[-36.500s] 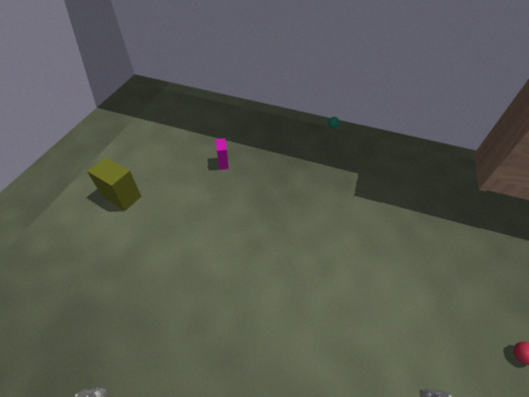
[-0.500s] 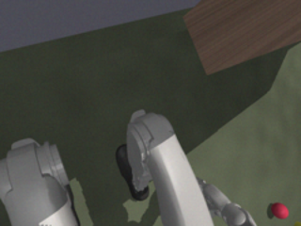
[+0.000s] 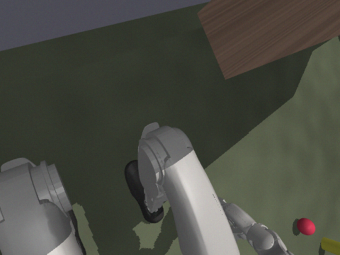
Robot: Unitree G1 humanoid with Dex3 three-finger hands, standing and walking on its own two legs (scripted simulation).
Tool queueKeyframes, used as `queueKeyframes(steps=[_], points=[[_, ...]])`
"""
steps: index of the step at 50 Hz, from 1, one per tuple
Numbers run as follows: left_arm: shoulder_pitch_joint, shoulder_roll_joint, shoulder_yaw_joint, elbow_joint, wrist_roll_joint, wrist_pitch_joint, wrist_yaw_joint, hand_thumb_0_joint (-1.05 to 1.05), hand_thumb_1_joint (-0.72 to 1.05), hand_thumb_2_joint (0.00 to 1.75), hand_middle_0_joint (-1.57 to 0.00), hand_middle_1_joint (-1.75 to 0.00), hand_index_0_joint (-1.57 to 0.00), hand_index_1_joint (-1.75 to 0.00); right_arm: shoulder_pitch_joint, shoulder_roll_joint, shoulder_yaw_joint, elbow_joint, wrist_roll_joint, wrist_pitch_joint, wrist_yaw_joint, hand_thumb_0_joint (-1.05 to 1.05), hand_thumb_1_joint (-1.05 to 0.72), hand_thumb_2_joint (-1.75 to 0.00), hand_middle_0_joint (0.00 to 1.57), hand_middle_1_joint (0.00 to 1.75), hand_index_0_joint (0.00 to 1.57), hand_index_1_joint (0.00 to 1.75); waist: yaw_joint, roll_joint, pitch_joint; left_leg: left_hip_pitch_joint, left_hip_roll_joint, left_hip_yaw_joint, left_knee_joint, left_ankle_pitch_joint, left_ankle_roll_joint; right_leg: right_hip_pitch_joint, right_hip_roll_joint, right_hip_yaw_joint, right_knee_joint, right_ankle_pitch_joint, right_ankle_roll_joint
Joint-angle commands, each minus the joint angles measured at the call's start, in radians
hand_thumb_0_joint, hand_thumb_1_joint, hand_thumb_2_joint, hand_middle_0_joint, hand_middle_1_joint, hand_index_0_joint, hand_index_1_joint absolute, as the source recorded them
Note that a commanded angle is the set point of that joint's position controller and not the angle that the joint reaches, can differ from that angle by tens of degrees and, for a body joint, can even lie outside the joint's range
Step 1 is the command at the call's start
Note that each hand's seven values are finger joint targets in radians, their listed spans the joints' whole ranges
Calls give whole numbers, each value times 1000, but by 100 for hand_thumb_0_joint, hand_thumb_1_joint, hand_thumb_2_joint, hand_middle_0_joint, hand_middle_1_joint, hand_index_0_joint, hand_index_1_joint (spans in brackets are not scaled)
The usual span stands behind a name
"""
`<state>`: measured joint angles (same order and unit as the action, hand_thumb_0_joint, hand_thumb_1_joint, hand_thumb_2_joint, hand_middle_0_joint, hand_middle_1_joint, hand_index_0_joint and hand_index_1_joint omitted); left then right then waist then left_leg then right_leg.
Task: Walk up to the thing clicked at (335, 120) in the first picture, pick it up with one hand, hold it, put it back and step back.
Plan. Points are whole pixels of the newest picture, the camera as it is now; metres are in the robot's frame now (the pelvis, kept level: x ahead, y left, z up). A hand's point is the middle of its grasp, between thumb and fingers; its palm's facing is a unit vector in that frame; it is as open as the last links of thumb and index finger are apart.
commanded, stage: open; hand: left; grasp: from above
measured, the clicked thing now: out of the picture +0.43 +0.34 -0.27
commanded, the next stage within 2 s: withdraw in 0.98 s
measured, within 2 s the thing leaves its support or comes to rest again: neither
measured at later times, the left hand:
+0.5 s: hand out of the picture +0.42 +0.33 -0.25, palm faces -0.45 -0.20 -0.87, open 12.7 cm
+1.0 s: hand out of the picture +0.42 +0.33 -0.25, palm faces -0.45 -0.18 -0.88, open 13.8 cm
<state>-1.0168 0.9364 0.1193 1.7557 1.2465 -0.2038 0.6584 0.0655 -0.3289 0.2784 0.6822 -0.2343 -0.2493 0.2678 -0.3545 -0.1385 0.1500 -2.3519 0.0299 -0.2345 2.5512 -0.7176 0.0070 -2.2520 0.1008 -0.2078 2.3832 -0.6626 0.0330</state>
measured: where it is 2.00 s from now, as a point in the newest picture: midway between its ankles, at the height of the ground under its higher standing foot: (112, 221)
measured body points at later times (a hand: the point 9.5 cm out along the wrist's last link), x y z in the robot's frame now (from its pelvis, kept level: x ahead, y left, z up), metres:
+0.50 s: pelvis +0.00 +0.00 +0.00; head +0.27 +0.14 +0.34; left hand +0.44 +0.34 -0.20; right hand +0.07 -0.25 -0.06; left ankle +0.06 +0.12 -0.27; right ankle +0.11 -0.11 -0.27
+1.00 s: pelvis +0.00 +0.00 +0.01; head +0.28 +0.13 +0.33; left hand +0.44 +0.33 -0.20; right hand +0.08 -0.25 -0.06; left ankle +0.06 +0.12 -0.27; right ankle +0.11 -0.11 -0.27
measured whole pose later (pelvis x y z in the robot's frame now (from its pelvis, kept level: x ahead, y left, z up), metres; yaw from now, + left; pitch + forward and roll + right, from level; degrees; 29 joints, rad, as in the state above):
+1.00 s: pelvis +0.00 +0.00 +0.01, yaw +0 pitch +28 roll -14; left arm -1.02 0.97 0.11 1.73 1.23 -0.21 0.63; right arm 0.07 -0.34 0.29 0.66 -0.24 -0.25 0.26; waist -0.36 -0.14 0.16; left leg -2.34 0.03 -0.24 2.54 -0.72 0.00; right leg -2.24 0.10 -0.21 2.36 -0.66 0.03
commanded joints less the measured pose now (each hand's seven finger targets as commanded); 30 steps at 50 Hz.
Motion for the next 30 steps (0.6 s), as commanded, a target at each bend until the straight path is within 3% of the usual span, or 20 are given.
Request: queueKeyframes(steps=[1, 3, 4, 6, 9, 10, 11, 12, 15, 17, 20, 24, 25, 26, 28, 30], points=[[-256, 258, 14, -125, -9, -6, 34, 0, 33, 54, -62, -72, -68, -67, 189, -331, -98, 12, 5, -11, -14, 0, -90, -90, 20, 30, 20, 30, -34, 532, -664, 514, 27, 56, -267, 210, -1, 364, 25, -73, -190, 248, -58], [-252, 289, 34, -126, 0, -8, 35, 0, 17, 52, -48, -71, -53, -66, 198, -339, -98, 13, 4, -8, -14, 0, -90, -90, 20, 30, 20, 30, -29, 550, -667, 513, 26, 54, -271, 221, -4, 368, 23, -74, -185, 255, -60], [-249, 262, 13, -115, 5, -7, 31, 0, 9, 52, -45, -73, -50, -67, 191, -331, -94, 5, 4, -6, -12, 0, -90, -90, 20, 30, 20, 30, -37, 533, -644, 490, 25, 60, -259, 216, 1, 365, 24, -70, -189, 256, -58], [-239, 285, 36, -113, 11, -10, 37, 0, -7, 61, -41, -76, -44, -72, 203, -334, -95, 15, 2, 0, -14, 0, -89, -90, 20, 30, 20, 30, -36, 516, -645, 471, 24, 67, -256, 228, 3, 383, 29, -68, -199, 269, -56], [-223, 231, 1, -89, -2, -14, 26, 0, -13, 67, -36, -80, -40, -77, 188, -325, -94, 8, -2, 0, -12, 0, -89, -90, 20, 30, 20, 30, -33, 515, -619, 465, 24, 62, -270, 203, 2, 360, 29, -69, -205, 243, -59], [-239, 185, -43, -106, -7, -17, 15, 0, -17, 68, -34, -82, -37, -78, 174, -313, -85, -7, -2, -1, -11, 0, -89, -90, 20, 30, 20, 30, -39, 519, -630, 462, 23, 64, -266, 203, 4, 368, 34, -68, -210, 246, -58], [-216, 238, -3, -92, -12, -13, 17, 0, -18, 68, -32, -83, -35, -80, 201, -331, -93, 15, -8, 2, -12, 0, -89, -90, 20, 30, 20, 30, -41, 516, -646, 486, 25, 63, -263, 223, 4, 389, 32, -71, -210, 267, -55], [-205, 233, -8, -96, -11, -11, 12, 0, -21, 72, -29, -85, -33, -82, 199, -329, -97, 9, -1, 4, -16, 0, -89, -90, 20, 30, 20, 30, -28, 506, -655, 480, 24, 63, -262, 230, 4, 393, 34, -69, -208, 272, -56], [-215, 221, -19, -88, -15, -14, -2, 0, -28, 76, -25, -88, -28, -85, 213, -329, -95, 11, -4, 4, -11, 0, -89, -90, 20, 30, 20, 30, -48, 499, -626, 483, 25, 55, -262, 234, 4, 385, 29, -72, -203, 274, -55], [-220, 251, 6, -110, -26, -22, 3, 0, -30, 78, -22, -91, -25, -88, 217, -330, -88, 10, -2, 11, -15, 0, -89, -90, 20, 30, 20, 30, -35, 490, -658, 474, 26, 57, -261, 238, 7, 413, 33, -72, -215, 280, -53], [-236, 237, -14, -113, -17, -34, -2, 0, -38, 85, -17, -95, -19, -93, 211, -329, -85, 6, 0, 10, -16, 0, -89, -90, 20, 30, 20, 30, -47, 490, -626, 474, 27, 55, -261, 215, 6, 379, 29, -72, -210, 260, -53], [-226, 263, 3, -123, 0, -42, 12, 0, -43, 90, -11, -100, -13, -98, 195, -333, -87, 8, 2, 13, -21, 0, -89, -90, 20, 30, 20, 30, -27, 547, -650, 520, 28, 45, -280, 228, -9, 355, 26, -83, -188, 257, -61], [-232, 267, 7, -122, 9, -44, 19, 0, -44, 90, -10, -102, -12, -100, 204, -337, -82, 6, -6, 15, -21, 0, -89, -90, 20, 30, 20, 30, -37, 551, -643, 511, 26, 47, -282, 224, -8, 364, 27, -85, -191, 257, -60], [-230, 240, -21, -95, 20, -40, 15, 0, -45, 91, -9, -103, -12, -100, 194, -329, -82, 1, -7, 12, -16, 0, -89, -90, 20, 30, 20, 30, -51, 528, -602, 485, 28, 51, -266, 201, -3, 348, 29, -78, -189, 247, -59], [-246, 277, 6, -122, 20, -39, 27, 0, -47, 93, -7, -104, -10, -102, 202, -337, -82, 0, -7, 15, -18, 0, -89, -90, 20, 30, 20, 30, -40, 511, -635, 465, 25, 65, -259, 205, 5, 378, 35, -73, -215, 253, -55], [-245, 229, -30, -100, 7, -33, 29, 0, -47, 93, -7, -104, -9, -102, 185, -331, -79, -6, -6, 6, -17, 0, -89, -90, 20, 30, 20, 30, -42, 528, -609, 480, 27, 55, -278, 186, -1, 354, 31, -75, -207, 234, -59]])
